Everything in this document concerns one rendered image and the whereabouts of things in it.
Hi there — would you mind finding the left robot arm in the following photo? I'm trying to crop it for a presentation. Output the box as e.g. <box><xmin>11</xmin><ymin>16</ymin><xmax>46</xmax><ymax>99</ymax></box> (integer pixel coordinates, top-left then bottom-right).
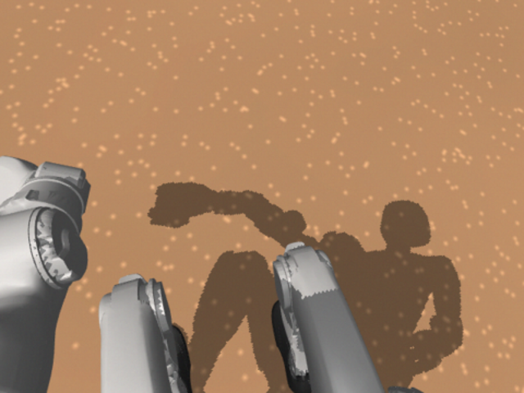
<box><xmin>0</xmin><ymin>161</ymin><xmax>91</xmax><ymax>393</ymax></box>

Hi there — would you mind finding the left robot hand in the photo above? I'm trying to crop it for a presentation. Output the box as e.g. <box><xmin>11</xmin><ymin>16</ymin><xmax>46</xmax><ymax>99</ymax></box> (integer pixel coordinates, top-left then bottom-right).
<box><xmin>0</xmin><ymin>156</ymin><xmax>38</xmax><ymax>205</ymax></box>

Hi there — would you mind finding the left robot foot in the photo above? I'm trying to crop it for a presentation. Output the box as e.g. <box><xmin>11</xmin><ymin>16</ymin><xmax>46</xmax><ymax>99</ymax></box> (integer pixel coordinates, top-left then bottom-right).
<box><xmin>172</xmin><ymin>325</ymin><xmax>192</xmax><ymax>393</ymax></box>

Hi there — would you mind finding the right robot foot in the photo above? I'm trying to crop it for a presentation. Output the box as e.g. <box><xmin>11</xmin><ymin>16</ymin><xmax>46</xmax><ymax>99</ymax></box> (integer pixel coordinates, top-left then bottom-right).
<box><xmin>272</xmin><ymin>300</ymin><xmax>312</xmax><ymax>393</ymax></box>

